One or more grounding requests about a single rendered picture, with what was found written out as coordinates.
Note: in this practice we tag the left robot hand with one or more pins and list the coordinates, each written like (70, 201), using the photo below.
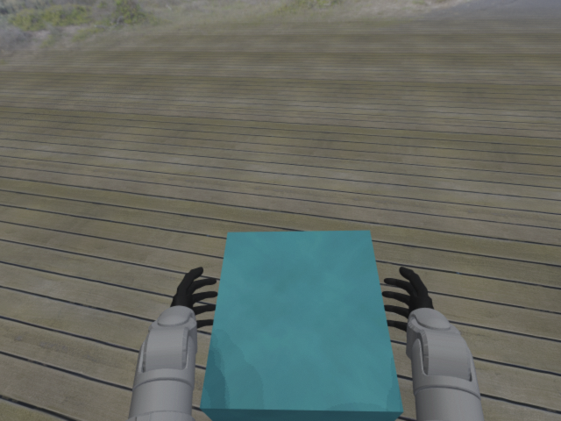
(187, 287)

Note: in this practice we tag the right robot forearm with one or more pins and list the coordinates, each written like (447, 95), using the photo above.
(445, 383)

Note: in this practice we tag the carton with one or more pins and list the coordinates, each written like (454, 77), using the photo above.
(300, 331)

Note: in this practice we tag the right robot hand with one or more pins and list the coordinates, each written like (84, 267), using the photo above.
(418, 296)

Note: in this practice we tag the left robot forearm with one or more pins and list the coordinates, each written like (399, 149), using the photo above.
(165, 373)

